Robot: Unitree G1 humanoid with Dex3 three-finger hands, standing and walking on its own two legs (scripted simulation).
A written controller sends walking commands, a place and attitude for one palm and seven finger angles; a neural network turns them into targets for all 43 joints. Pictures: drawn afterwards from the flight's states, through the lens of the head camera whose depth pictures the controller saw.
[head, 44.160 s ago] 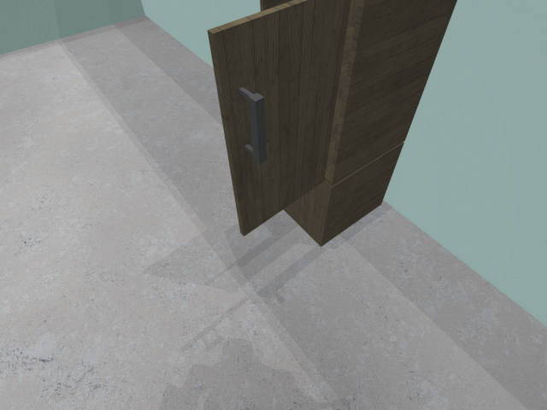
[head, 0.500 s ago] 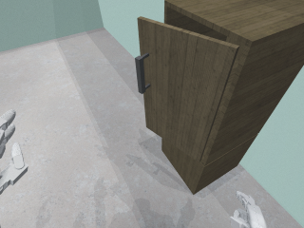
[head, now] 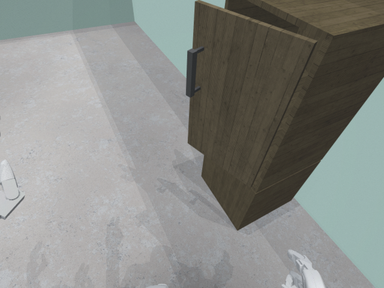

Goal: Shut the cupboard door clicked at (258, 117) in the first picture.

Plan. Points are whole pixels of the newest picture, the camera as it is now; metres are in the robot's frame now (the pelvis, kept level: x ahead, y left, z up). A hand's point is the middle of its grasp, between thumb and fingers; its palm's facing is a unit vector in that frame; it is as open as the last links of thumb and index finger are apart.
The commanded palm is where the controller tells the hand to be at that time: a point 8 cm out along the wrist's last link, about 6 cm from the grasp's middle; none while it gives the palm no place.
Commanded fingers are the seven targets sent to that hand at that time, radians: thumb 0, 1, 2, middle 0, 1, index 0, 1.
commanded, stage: step back with the hand held close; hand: left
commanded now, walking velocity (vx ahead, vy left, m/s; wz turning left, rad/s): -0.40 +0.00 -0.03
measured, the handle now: (195, 72) +0.73 +0.05 +0.07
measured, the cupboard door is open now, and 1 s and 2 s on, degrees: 20 20 20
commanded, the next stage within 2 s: stop stepping back and stand still in 0.76 s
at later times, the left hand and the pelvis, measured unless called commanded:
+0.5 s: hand out of the picture +0.14 +0.26 +0.18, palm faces +0.43 -0.81 -0.40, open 7.4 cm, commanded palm +0.08 +0.30 +0.19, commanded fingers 0.00 0.90 0.90 -0.20 -0.30 -0.20 -0.30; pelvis -0.06 +0.00 +0.00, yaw +0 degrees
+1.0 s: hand out of the picture +0.07 +0.32 +0.19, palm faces +0.42 -0.84 -0.35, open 7.4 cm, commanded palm -0.01 +0.35 +0.19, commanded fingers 0.00 0.90 0.90 -0.20 -0.30 -0.20 -0.30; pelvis -0.15 +0.05 +0.00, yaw +0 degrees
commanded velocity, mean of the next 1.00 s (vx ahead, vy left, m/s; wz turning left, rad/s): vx -0.31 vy -0.03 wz -0.05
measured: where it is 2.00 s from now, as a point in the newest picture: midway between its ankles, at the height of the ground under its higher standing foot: outside the picture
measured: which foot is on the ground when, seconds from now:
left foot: down 0.00-1.00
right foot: down 0.00-0.22, up 0.24-0.30, down 0.32-0.90, up 0.92-1.00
